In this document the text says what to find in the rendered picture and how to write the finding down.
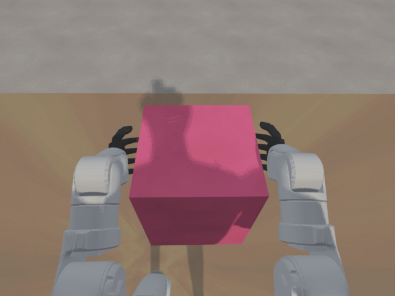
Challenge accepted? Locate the right robot forearm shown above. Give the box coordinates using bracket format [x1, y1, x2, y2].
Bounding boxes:
[267, 144, 350, 296]

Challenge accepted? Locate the carton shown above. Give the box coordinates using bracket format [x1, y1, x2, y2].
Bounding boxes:
[129, 105, 269, 245]

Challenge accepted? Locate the left robot upper arm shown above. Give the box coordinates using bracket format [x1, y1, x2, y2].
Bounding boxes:
[52, 261, 127, 296]

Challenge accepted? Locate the left robot thigh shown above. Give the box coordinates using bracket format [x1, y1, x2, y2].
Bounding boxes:
[132, 273, 172, 296]

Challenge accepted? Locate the robot left hand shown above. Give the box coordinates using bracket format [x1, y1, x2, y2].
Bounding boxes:
[109, 126, 139, 175]

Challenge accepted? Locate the robot right hand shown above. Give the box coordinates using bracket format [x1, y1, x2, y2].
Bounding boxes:
[256, 122, 285, 171]

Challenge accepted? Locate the right robot upper arm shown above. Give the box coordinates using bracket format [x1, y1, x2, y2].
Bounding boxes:
[273, 255, 349, 296]

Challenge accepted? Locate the left robot forearm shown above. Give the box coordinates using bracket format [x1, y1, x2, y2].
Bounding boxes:
[51, 147, 129, 296]

